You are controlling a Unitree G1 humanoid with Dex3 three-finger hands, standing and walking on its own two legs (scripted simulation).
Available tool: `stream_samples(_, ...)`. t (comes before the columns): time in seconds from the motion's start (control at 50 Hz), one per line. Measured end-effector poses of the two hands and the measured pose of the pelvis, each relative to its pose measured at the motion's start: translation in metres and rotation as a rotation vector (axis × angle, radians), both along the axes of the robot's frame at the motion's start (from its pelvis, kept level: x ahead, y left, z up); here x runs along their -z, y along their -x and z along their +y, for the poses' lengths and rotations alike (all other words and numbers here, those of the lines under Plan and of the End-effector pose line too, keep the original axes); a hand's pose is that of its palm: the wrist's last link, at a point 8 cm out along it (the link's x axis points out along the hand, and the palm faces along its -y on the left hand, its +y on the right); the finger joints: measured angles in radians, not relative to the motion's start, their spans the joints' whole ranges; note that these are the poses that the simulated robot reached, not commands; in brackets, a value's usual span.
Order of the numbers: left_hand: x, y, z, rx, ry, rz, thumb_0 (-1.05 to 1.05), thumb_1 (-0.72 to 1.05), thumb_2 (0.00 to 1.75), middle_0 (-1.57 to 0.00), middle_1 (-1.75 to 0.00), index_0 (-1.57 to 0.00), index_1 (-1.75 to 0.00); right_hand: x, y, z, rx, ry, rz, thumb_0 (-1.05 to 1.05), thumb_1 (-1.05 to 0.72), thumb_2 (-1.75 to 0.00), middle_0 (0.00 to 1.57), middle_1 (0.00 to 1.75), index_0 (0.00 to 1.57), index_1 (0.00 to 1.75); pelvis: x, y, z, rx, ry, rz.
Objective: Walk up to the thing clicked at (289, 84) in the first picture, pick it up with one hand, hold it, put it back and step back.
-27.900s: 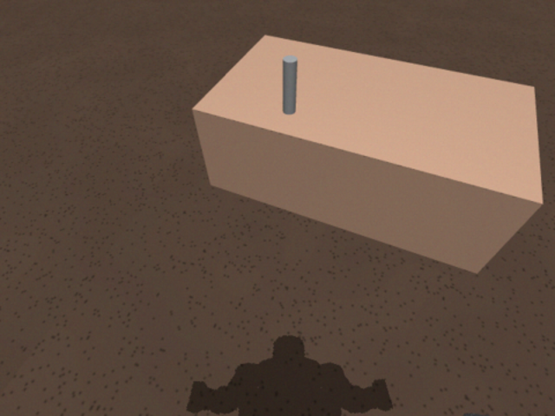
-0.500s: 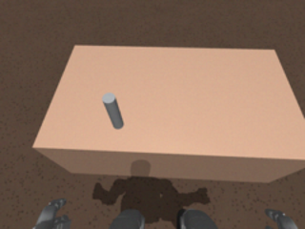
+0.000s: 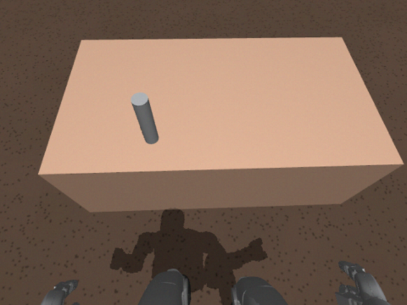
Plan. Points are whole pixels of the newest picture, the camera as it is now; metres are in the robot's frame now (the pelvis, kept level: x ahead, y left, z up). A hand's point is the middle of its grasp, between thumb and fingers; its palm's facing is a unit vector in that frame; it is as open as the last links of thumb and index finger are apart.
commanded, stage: step back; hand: left
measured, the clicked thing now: (146, 120) +0.61 +0.21 -0.20
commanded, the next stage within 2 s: none
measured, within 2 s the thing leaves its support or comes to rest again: neither
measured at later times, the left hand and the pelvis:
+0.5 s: hand out of the picture -0.01 +0.25 -0.15, palm faces +0.08 -0.93 -0.36, open 7.3 cm; pelvis -0.13 -0.02 -0.01, yaw +5 degrees
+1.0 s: hand out of the picture -0.22 +0.20 -0.13, palm faces +0.03 -0.90 -0.43, open 7.3 cm; pelvis -0.28 -0.07 +0.00, yaw +2 degrees
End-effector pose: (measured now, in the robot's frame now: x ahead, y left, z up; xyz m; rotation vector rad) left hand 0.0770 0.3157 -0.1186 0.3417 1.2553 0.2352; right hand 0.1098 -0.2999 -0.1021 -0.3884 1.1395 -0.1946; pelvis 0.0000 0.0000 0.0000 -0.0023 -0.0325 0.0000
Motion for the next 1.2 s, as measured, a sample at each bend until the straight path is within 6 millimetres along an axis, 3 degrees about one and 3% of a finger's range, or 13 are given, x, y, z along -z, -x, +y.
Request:
stream_samples(0.1, -0.01, 0.025, -0.021, 0.016, -0.018, -0.036, 0.0, 0.91, 0.9, -0.2, -0.3, -0.21, -0.3, 0.014, 0.016, -0.019, 0.021, -0.037, -0.037, 0.0, -0.9, -0.9, 0.2, 0.3, 0.2, 0.3, 0.005, 0.025, -0.016, 0.0, 0.015, -0.017)
stream_samples(0.18, -0.026, 0.045, -0.032, 0.005, -0.019, -0.065, 0.0, 0.9, 0.9, -0.2, -0.3, -0.21, -0.3, 0.009, 0.036, -0.028, 0.025, -0.046, -0.019, 0.0, -0.9, -0.9, 0.2, 0.3, 0.2, 0.3, -0.005, 0.041, -0.024, 0.0, -0.031, -0.009)
stream_samples(0.28, -0.036, 0.053, -0.035, 0.004, -0.034, -0.127, 0.0, 0.9, 0.9, -0.21, -0.3, -0.21, -0.3, 0.005, 0.066, -0.037, -0.007, -0.016, 0.016, 0.0, -0.9, -0.9, 0.2, 0.3, 0.2, 0.3, -0.008, 0.064, -0.026, -0.029, -0.033, 0.009)
stream_samples(0.36, -0.033, 0.061, -0.032, 0.004, -0.034, -0.192, 0.0, 0.9, 0.9, -0.21, -0.3, -0.21, -0.3, 0.006, 0.091, -0.038, -0.039, 0.016, 0.054, 0.0, -0.91, -0.9, 0.2, 0.3, 0.2, 0.3, -0.004, 0.087, -0.025, -0.066, -0.025, 0.008)
stream_samples(0.44, -0.017, 0.081, -0.023, -0.002, -0.009, -0.216, 0.0, 0.9, 0.9, -0.21, -0.3, -0.21, -0.3, 0.007, 0.113, -0.031, -0.059, 0.039, 0.05, 0.0, -0.91, -0.9, 0.2, 0.3, 0.2, 0.3, 0.007, 0.113, -0.019, -0.094, -0.019, -0.006)
stream_samples(0.62, -0.009, 0.155, -0.022, -0.051, 0.017, -0.127, 0.0, 0.9, 0.9, -0.2, -0.3, -0.21, -0.3, -0.016, 0.159, -0.024, -0.06, 0.033, 0.006, 0.0, -0.9, -0.9, 0.2, 0.3, 0.2, 0.3, -0.005, 0.161, -0.025, -0.055, 0.014, -0.009)
stream_samples(0.72, -0.006, 0.202, -0.031, -0.031, 0.003, -0.056, 0.0, 0.91, 0.9, -0.2, -0.3, -0.21, -0.3, -0.017, 0.174, -0.037, -0.064, 0.031, -0.059, 0.0, -0.9, -0.9, 0.2, 0.3, 0.2, 0.3, -0.002, 0.194, -0.037, -0.017, 0.015, -0.004)
stream_samples(0.8, -0.003, 0.236, -0.046, -0.01, -0.02, -0.03, 0.0, 0.91, 0.9, -0.2, -0.3, -0.21, -0.3, -0.004, 0.192, -0.059, -0.062, 0.016, -0.092, 0.0, -0.9, -0.9, 0.2, 0.3, 0.2, 0.3, 0.008, 0.222, -0.054, 0.006, 0.002, -0.003)
stream_samples(0.94, -0.023, 0.297, -0.074, -0.033, -0.036, -0.017, 0.0, 0.9, 0.9, -0.21, -0.3, -0.21, -0.3, 0.007, 0.247, -0.083, -0.014, -0.013, -0.04, 0.0, -0.9, -0.9, 0.2, 0.3, 0.2, 0.3, 0.0, 0.263, -0.071, -0.014, -0.032, -0.005)
stream_samples(1.08, -0.03, 0.312, -0.071, -0.029, -0.072, -0.113, 0.0, 0.9, 0.9, -0.21, -0.3, -0.21, -0.3, 0.014, 0.308, -0.085, -0.048, 0.0, 0.058, 0.0, -0.91, -0.9, 0.2, 0.3, 0.2, 0.3, 0.001, 0.305, -0.074, -0.075, -0.03, 0.003)
stream_samples(1.2, -0.014, 0.331, -0.058, -0.045, -0.053, -0.192, 0.0, 0.9, 0.9, -0.21, -0.3, -0.21, -0.3, 0.018, 0.352, -0.072, -0.084, 0.014, 0.091, 0.0, -0.91, -0.9, 0.2, 0.3, 0.2, 0.3, 0.012, 0.35, -0.069, -0.111, -0.044, -0.017)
